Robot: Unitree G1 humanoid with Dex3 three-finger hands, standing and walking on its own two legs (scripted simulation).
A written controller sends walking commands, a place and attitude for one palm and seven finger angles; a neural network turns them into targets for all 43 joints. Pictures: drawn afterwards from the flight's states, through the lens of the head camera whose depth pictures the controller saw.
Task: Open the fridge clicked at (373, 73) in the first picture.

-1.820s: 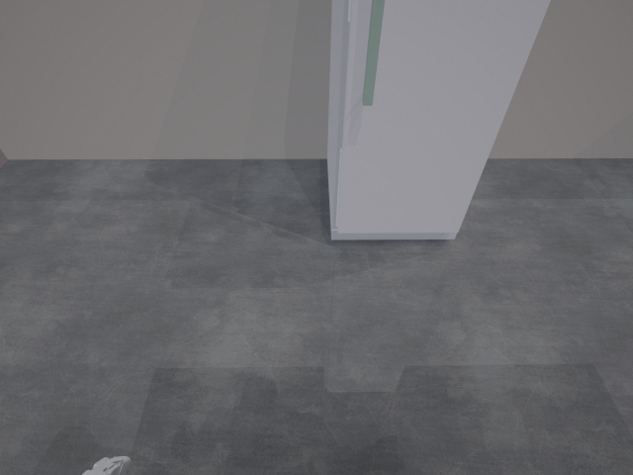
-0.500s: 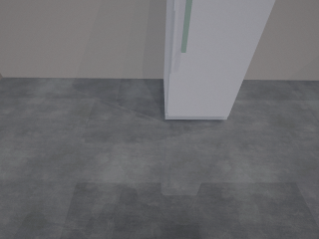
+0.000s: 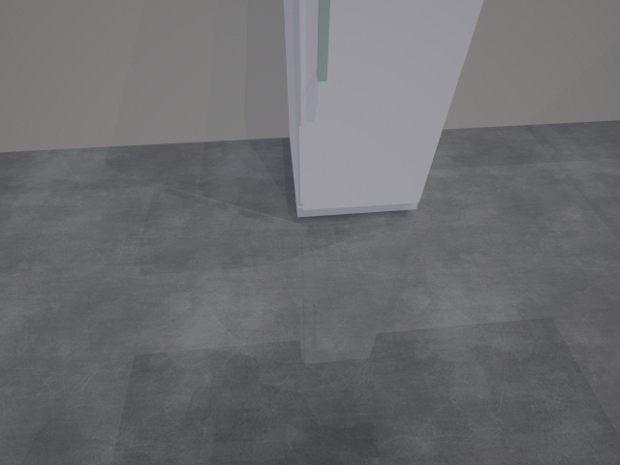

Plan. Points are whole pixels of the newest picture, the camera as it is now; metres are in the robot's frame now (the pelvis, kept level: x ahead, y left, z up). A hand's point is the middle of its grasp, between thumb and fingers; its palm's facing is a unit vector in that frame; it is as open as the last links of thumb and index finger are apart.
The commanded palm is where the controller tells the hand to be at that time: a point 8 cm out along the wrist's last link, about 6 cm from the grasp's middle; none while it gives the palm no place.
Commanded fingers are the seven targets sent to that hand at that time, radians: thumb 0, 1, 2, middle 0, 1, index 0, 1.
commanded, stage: walk to a spot facing it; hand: left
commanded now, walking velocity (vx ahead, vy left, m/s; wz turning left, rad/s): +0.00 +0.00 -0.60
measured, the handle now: out of the picture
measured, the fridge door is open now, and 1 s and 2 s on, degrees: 0 0 0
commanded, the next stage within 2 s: turn to face it in 1.62 s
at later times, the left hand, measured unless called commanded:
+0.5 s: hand out of the picture +0.06 +0.16 -0.14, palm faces -0.14 -0.96 -0.23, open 7.4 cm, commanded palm none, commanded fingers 0.00 0.90 0.90 -0.20 -0.30 -0.20 -0.30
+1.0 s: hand (248, 312) +0.40 +0.15 -0.16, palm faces -0.50 -0.84 -0.20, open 7.4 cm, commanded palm none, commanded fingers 0.00 0.90 0.90 -0.20 -0.30 -0.20 -0.30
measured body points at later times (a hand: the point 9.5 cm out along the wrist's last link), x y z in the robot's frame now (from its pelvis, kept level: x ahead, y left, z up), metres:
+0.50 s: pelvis +0.04 -0.03 +0.01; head +0.05 -0.05 +0.46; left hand +0.06 +0.21 -0.13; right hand +0.07 -0.30 -0.13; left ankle +0.09 +0.13 -0.67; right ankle +0.01 -0.10 -0.73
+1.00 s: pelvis +0.22 +0.01 +0.01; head +0.25 +0.02 +0.46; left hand +0.42 +0.19 -0.14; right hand +0.06 -0.18 -0.13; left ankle +0.19 +0.11 -0.73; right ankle +0.18 -0.15 -0.63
